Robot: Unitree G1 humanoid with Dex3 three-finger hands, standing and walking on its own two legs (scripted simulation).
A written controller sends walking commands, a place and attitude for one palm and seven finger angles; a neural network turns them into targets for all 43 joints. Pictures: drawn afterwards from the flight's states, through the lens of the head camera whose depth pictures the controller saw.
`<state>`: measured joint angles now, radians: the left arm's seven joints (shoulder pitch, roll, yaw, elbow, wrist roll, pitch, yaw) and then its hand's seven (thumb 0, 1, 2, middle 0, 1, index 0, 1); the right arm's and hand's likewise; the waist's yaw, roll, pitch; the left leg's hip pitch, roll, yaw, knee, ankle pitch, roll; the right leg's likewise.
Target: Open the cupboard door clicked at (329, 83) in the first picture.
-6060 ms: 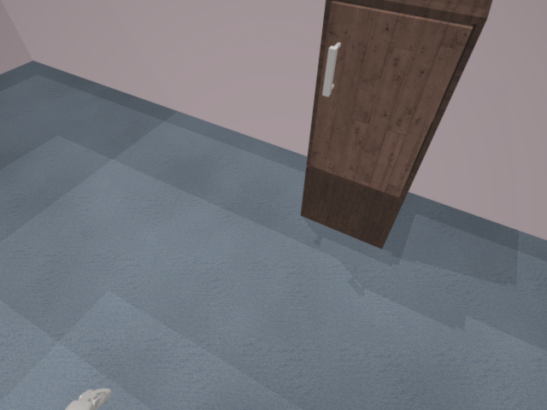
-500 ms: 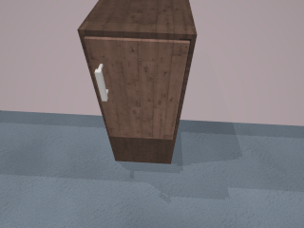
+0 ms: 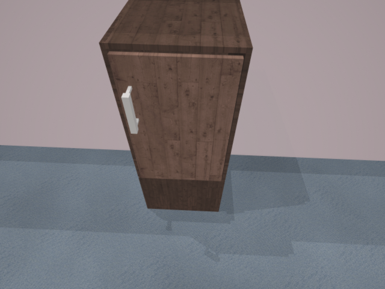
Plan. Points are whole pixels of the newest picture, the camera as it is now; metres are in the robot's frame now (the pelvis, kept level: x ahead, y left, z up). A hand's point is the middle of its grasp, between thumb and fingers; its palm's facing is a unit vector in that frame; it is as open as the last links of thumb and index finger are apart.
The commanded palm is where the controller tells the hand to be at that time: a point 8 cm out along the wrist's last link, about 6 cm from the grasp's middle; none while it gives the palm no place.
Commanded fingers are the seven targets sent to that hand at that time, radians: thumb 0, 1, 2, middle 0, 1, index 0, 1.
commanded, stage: come to a stop and stand still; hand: left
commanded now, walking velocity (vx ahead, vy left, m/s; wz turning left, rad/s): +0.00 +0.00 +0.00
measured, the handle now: (132, 110) +0.61 +0.23 +0.00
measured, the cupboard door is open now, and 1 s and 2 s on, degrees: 0 0 0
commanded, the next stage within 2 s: look again from close up in 0.10 s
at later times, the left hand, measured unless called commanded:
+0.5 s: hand out of the picture +0.01 +0.18 -0.18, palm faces +0.05 -0.97 -0.22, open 7.3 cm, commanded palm none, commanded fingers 0.00 0.90 0.90 -0.20 -0.30 -0.20 -0.30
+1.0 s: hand out of the picture +0.00 +0.16 -0.19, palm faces +0.08 -0.98 -0.18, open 7.3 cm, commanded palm none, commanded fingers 0.00 0.90 0.90 -0.20 -0.30 -0.20 -0.30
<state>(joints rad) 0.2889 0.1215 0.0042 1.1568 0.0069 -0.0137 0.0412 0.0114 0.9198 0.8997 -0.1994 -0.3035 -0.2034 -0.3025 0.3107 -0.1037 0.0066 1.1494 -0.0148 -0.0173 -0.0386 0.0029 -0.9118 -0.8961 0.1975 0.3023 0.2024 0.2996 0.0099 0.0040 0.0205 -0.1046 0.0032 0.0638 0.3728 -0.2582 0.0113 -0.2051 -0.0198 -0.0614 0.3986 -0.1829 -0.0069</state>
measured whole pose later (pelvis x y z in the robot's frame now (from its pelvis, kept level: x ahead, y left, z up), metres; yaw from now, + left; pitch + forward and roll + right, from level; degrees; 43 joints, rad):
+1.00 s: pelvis +0.02 +0.00 -0.01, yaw +1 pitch -1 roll -1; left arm 0.31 0.13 0.02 1.09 0.02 -0.01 0.02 0.01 0.92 0.90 -0.20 -0.30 -0.21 -0.30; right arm 0.35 -0.15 0.01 1.10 -0.03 0.00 -0.02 0.00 -0.91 -0.90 0.20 0.30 0.20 0.30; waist 0.01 0.03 0.03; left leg -0.18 0.02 0.04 0.57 -0.38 0.02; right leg -0.25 -0.01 -0.09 0.55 -0.30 -0.02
